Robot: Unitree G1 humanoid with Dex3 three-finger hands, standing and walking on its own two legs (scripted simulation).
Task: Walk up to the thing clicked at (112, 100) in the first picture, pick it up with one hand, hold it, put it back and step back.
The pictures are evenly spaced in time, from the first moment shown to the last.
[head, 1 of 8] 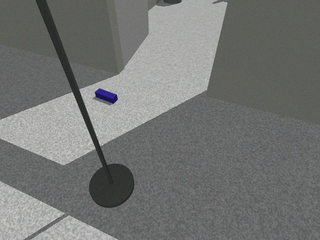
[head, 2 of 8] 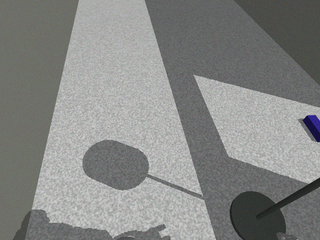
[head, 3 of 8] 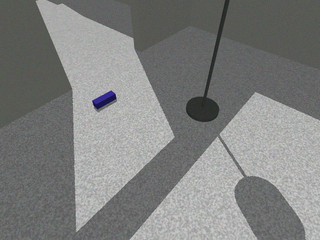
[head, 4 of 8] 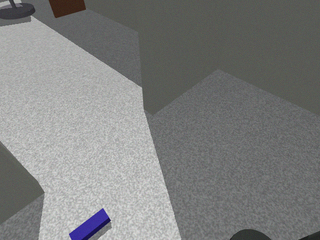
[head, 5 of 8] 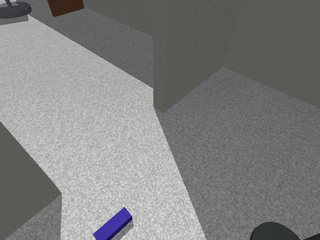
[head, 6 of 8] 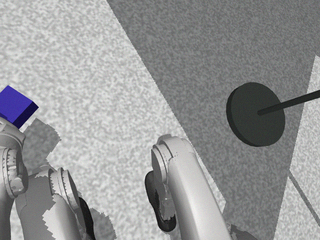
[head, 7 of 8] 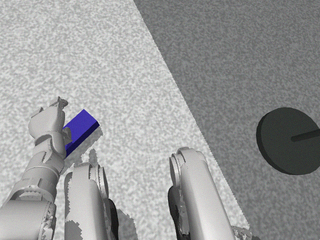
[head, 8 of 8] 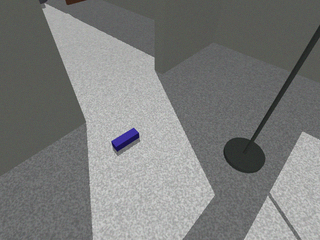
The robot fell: no
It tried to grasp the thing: yes
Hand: left
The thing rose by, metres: 0.66
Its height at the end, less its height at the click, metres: +0.00
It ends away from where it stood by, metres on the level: 0.01
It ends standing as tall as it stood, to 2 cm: yes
